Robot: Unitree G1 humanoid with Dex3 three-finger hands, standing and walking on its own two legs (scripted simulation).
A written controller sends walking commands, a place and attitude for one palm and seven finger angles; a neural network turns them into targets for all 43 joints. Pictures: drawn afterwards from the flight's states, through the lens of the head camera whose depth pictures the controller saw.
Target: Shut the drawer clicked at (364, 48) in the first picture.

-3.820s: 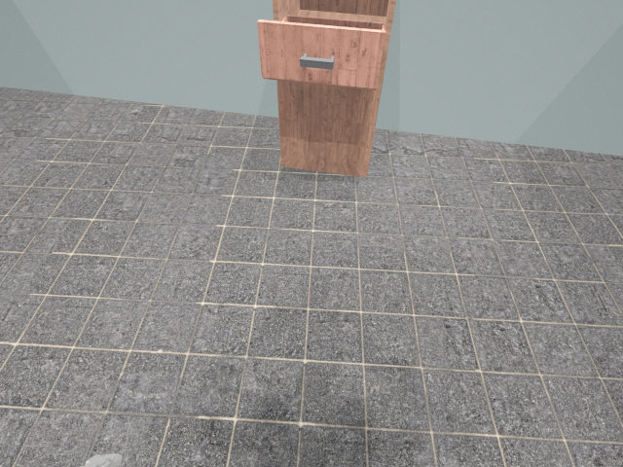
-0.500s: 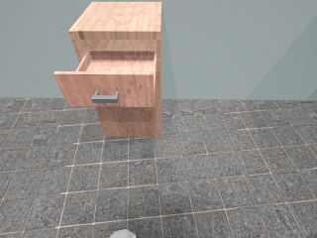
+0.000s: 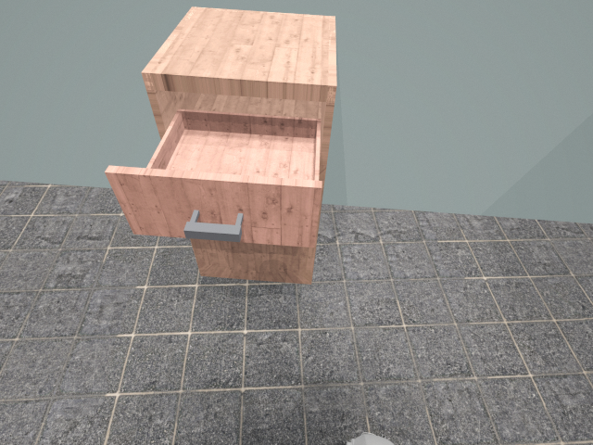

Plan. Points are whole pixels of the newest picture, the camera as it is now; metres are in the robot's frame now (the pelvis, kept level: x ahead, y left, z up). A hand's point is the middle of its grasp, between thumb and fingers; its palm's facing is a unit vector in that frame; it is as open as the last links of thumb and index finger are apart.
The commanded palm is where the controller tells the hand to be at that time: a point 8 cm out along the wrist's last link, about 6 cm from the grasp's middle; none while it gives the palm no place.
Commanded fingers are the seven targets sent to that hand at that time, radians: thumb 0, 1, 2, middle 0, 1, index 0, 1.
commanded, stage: take the last steps up to it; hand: left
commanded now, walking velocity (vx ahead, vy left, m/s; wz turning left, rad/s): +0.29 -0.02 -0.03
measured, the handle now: (215, 224) +0.51 +0.20 -0.06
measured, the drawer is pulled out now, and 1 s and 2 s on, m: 0.30 0.30 0.30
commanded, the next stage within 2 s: come to a stop and stand still in 0.42 s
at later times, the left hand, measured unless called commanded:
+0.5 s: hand (229, 430) +0.18 +0.12 -0.16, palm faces +0.08 -0.97 -0.22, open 7.1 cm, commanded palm none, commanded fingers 0.00 0.90 0.90 -0.20 -0.30 -0.20 -0.30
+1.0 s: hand out of the picture +0.15 +0.14 -0.18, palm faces +0.05 -0.97 -0.24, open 7.4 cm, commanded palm none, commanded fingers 0.00 0.90 0.90 -0.20 -0.30 -0.20 -0.30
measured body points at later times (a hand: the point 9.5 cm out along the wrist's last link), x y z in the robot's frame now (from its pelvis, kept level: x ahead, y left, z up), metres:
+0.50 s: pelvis +0.14 -0.07 +0.00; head +0.14 -0.08 +0.45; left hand +0.17 +0.17 -0.15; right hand +0.17 -0.30 -0.16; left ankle +0.18 +0.08 -0.69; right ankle +0.15 -0.14 -0.75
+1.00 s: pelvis +0.14 -0.05 -0.01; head +0.16 -0.05 +0.44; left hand +0.15 +0.19 -0.17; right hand +0.23 -0.27 -0.17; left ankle +0.23 +0.07 -0.75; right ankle +0.12 -0.17 -0.73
